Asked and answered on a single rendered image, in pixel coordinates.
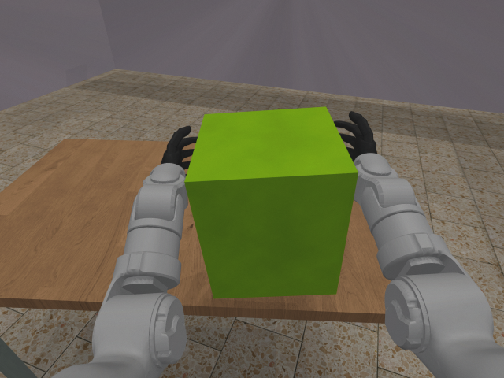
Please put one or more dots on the right robot forearm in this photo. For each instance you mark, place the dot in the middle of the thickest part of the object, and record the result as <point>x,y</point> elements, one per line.
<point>405,241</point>

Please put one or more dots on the robot left upper arm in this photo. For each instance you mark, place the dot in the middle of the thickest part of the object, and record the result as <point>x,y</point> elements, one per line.
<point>136,336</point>

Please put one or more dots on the right robot hand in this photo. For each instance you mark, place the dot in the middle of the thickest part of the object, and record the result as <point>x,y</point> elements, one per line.
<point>363,142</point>

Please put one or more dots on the left robot hand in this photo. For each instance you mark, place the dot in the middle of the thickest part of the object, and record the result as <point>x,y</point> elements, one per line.
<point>174,153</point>

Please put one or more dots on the carton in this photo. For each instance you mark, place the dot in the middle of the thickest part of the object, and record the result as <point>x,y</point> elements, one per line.
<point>271,194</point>

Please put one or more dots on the table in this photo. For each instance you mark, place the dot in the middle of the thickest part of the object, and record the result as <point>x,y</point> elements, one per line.
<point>64,223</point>

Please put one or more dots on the robot right upper arm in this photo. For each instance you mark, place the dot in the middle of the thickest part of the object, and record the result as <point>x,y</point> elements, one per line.
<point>444,319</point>

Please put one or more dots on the left robot forearm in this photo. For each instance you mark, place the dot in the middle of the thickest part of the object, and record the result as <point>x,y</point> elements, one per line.
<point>150,261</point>

